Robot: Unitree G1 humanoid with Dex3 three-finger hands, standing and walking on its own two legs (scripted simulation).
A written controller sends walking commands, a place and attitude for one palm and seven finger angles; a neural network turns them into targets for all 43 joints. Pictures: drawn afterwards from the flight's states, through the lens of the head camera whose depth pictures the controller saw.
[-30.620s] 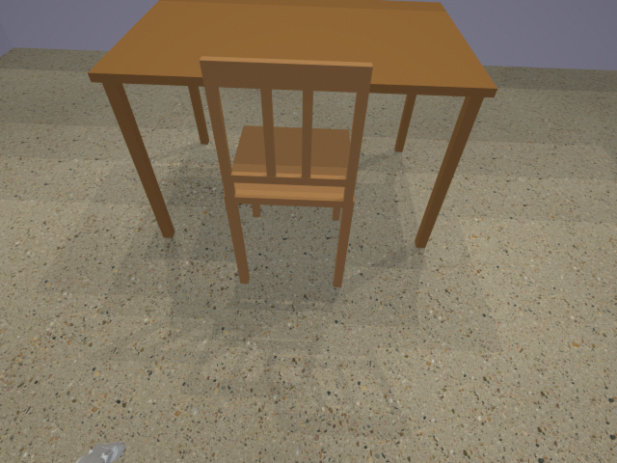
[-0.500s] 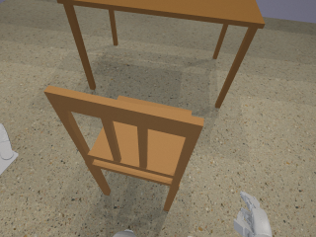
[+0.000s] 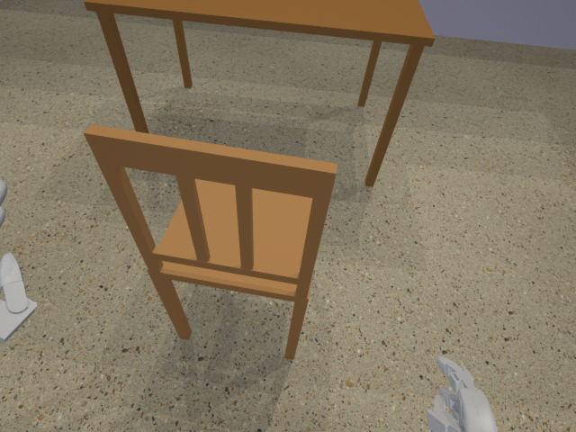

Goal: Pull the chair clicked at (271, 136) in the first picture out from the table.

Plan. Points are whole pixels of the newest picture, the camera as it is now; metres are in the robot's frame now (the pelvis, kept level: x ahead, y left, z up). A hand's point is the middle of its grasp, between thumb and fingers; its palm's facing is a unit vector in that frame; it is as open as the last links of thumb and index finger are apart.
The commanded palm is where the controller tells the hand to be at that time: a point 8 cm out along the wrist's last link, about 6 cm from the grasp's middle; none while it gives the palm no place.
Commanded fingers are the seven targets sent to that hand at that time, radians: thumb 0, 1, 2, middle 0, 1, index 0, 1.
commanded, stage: stop stepping back and stand still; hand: left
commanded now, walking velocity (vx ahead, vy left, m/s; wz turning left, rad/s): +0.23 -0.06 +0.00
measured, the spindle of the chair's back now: (195, 221) +0.50 +0.19 -0.08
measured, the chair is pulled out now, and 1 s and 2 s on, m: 0.65 0.65 0.65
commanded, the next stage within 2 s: let the arm hang, fingers relaxed in 0.64 s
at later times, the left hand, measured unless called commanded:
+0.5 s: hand out of the picture +0.13 +0.26 +0.16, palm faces +0.45 -0.82 -0.35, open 7.5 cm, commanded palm +0.08 +0.30 +0.18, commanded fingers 0.00 0.90 0.90 -0.20 -0.30 -0.20 -0.30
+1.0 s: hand out of the picture +0.02 +0.19 -0.16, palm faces +0.09 -0.99 -0.14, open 7.3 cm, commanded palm none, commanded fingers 0.00 0.90 0.90 -0.20 -0.30 -0.20 -0.30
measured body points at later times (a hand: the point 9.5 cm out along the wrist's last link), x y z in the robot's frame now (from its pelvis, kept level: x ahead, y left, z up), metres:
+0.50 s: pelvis -0.06 +0.00 +0.00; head -0.10 +0.02 +0.45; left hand +0.10 +0.30 +0.18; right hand +0.08 -0.23 -0.08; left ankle -0.01 +0.13 -0.73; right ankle +0.00 -0.13 -0.73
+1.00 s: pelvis -0.05 +0.02 -0.01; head -0.06 +0.04 +0.44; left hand +0.02 +0.24 -0.15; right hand +0.03 -0.21 -0.13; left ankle -0.01 +0.13 -0.73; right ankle -0.01 -0.13 -0.73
